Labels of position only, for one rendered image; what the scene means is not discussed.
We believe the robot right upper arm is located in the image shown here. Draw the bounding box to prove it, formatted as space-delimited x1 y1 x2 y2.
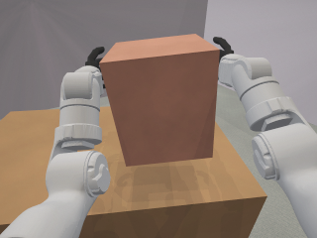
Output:
252 122 317 238

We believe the carton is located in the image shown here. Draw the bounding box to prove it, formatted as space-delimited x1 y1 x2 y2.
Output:
99 34 220 167

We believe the pedestal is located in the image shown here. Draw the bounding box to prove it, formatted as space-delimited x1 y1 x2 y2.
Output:
0 106 267 238

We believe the robot right hand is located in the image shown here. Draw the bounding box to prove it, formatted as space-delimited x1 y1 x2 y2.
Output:
213 37 234 80

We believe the robot left hand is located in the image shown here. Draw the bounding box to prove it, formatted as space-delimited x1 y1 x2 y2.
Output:
85 47 106 89

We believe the right robot forearm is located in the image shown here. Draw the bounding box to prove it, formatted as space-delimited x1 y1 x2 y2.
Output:
218 54 317 137

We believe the left robot forearm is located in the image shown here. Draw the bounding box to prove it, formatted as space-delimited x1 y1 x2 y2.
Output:
46 65 104 190

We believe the robot left upper arm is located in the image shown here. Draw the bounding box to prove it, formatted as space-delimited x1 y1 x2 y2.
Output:
0 150 111 238

